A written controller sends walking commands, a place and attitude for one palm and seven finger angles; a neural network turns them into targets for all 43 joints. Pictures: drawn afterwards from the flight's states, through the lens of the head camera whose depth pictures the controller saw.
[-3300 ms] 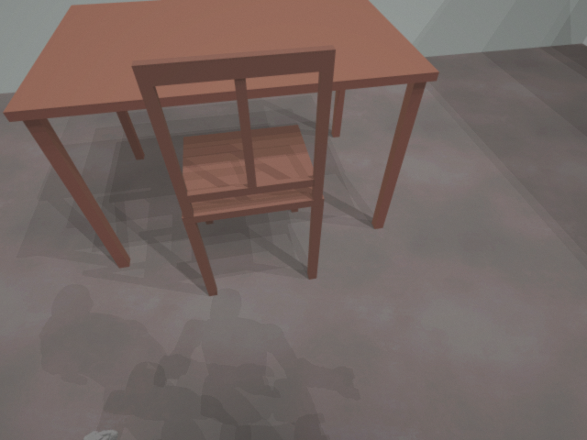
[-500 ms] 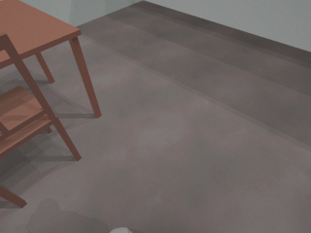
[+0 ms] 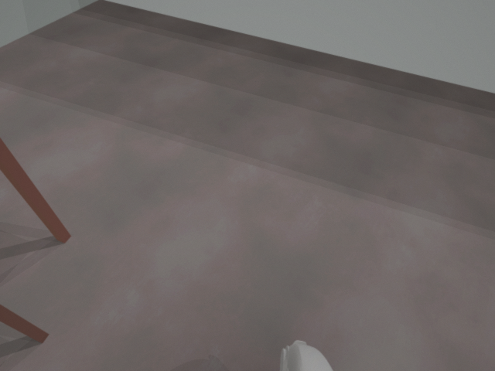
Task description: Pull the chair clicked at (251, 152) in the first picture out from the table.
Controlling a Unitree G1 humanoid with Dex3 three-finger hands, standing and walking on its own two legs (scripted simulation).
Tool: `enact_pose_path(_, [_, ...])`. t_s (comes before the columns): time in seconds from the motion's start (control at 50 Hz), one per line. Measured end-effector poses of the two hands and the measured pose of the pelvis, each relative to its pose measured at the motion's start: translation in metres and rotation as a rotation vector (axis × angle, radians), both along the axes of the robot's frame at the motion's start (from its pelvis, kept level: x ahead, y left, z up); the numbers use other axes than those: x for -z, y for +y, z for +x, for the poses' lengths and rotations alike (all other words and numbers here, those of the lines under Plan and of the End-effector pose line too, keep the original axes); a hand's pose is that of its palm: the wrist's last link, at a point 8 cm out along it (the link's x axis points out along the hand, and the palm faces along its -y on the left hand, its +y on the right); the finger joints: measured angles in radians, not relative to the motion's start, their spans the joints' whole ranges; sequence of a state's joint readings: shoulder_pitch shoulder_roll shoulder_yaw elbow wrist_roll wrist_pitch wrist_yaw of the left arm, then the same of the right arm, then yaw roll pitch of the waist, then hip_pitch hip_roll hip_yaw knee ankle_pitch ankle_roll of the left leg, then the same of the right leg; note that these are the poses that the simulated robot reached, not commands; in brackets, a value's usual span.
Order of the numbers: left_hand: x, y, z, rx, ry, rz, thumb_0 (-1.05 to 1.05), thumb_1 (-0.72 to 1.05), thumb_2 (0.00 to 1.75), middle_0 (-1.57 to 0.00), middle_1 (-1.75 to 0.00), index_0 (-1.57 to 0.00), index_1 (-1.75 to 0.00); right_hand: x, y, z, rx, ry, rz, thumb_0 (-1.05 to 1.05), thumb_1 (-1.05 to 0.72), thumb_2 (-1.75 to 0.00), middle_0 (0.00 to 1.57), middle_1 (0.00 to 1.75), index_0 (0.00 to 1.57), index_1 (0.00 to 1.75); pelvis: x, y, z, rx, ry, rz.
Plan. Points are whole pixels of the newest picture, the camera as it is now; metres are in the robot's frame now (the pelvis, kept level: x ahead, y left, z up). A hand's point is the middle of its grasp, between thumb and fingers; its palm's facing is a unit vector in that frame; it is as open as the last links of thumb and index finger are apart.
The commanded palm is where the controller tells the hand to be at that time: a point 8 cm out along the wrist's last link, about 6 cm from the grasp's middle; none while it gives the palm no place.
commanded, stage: walk to a spot facing it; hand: left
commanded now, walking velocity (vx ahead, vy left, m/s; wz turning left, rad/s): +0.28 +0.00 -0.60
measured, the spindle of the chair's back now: out of the picture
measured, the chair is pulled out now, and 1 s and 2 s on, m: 0.00 0.00 0.00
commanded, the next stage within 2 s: turn to face it in 0.14 s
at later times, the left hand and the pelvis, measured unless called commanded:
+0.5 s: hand (199, 290) +0.30 +0.11 -0.17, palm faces -0.09 -0.98 -0.20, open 7.2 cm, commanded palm none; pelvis +0.17 -0.06 -0.01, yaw -5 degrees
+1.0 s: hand (164, 318) +0.24 +0.17 -0.17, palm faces +0.25 -0.93 -0.28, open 7.4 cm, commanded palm none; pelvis +0.22 -0.06 -0.01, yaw +10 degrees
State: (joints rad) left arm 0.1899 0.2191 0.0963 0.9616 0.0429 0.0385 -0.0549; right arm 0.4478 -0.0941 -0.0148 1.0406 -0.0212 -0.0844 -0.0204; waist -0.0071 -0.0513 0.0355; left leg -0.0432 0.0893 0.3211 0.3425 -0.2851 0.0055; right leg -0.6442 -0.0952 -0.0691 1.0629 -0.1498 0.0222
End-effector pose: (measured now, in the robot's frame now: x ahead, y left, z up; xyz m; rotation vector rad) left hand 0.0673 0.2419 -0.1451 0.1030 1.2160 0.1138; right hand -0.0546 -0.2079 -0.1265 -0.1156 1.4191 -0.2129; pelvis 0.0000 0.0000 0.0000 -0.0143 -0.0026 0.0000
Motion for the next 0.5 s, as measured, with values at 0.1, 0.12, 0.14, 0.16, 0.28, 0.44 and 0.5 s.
enact_pose_path(0.1, [0.001, -0.029, 0.092, 0.127, -0.041, -0.008, 0.01, 0.92, 0.90, -0.19, -0.30, -0.20, -0.30, 0.004, 0.005, -0.018, 0.119, 0.130, 0.032, 0.00, -0.91, -0.89, 0.20, 0.30, 0.21, 0.30, 0.006, -0.010, 0.039, 0.058, 0.000, 0.009])
enact_pose_path(0.12, [0.002, -0.037, 0.112, 0.154, -0.054, -0.009, 0.01, 0.92, 0.90, -0.19, -0.30, -0.20, -0.30, 0.006, 0.004, -0.019, 0.141, 0.155, 0.038, 0.00, -0.91, -0.89, 0.20, 0.30, 0.21, 0.30, 0.009, -0.013, 0.047, 0.070, 0.001, 0.011])
enact_pose_path(0.14, [0.002, -0.046, 0.132, 0.180, -0.068, -0.009, 0.01, 0.91, 0.90, -0.19, -0.30, -0.20, -0.30, 0.008, 0.003, -0.019, 0.162, 0.177, 0.044, 0.00, -0.91, -0.89, 0.20, 0.30, 0.21, 0.30, 0.012, -0.017, 0.057, 0.081, 0.001, 0.012])
enact_pose_path(0.16, [0.004, -0.055, 0.151, 0.203, -0.086, -0.008, 0.01, 0.91, 0.90, -0.19, -0.30, -0.20, -0.30, 0.011, 0.000, -0.018, 0.181, 0.198, 0.048, 0.00, -0.91, -0.89, 0.20, 0.30, 0.21, 0.30, 0.015, -0.021, 0.066, 0.092, 0.002, 0.011])
enact_pose_path(0.28, [0.014, -0.089, 0.229, 0.243, -0.197, 0.020, 0.01, 0.91, 0.90, -0.20, -0.30, -0.20, -0.30, 0.040, -0.040, 0.036, 0.228, 0.204, 0.044, 0.01, -0.91, -0.89, 0.20, 0.30, 0.21, 0.30, 0.038, -0.052, 0.117, 0.138, -0.015, 0.019])
enact_pose_path(0.44, [-0.002, -0.091, 0.230, 0.198, -0.102, 0.065, 0.00, 0.93, 0.90, -0.20, -0.30, -0.21, -0.30, 0.029, -0.086, 0.196, 0.135, -0.125, -0.028, 0.00, -0.91, -0.89, 0.20, 0.30, 0.20, 0.30, 0.016, -0.060, 0.159, 0.130, -0.013, 0.006])
enact_pose_path(0.5, [-0.005, -0.084, 0.230, 0.143, -0.102, 0.060, 0.00, 0.93, 0.90, -0.20, -0.30, -0.21, -0.30, 0.023, -0.083, 0.237, 0.077, -0.166, -0.015, 0.00, -0.91, -0.89, 0.20, 0.30, 0.20, 0.30, 0.012, -0.059, 0.174, 0.096, -0.017, 0.001])
